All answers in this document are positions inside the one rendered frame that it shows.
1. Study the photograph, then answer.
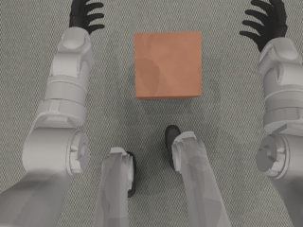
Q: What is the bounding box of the robot right upper arm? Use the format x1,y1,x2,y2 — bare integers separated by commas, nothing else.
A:
255,132,303,227

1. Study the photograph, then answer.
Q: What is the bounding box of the robot right hand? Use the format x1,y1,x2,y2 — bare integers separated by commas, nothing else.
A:
239,0,288,53

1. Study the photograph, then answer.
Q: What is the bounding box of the carton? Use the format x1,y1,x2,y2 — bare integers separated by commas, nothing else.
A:
134,31,202,100

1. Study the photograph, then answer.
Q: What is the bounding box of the right robot thigh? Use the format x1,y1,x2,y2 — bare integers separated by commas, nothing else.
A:
171,137,232,227

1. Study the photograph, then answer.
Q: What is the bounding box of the left robot foot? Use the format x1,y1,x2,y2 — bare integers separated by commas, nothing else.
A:
126,151,136,198

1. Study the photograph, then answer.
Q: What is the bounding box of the left robot forearm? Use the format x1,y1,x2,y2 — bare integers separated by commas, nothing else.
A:
22,26,96,168

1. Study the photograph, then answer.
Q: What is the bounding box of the robot left hand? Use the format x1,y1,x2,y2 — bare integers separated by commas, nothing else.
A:
69,0,105,35

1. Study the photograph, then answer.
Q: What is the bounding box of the right robot forearm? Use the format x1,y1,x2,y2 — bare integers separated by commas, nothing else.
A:
258,37,303,136

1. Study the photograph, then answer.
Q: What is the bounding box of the robot left upper arm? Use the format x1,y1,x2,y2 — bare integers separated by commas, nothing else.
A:
0,127,90,227

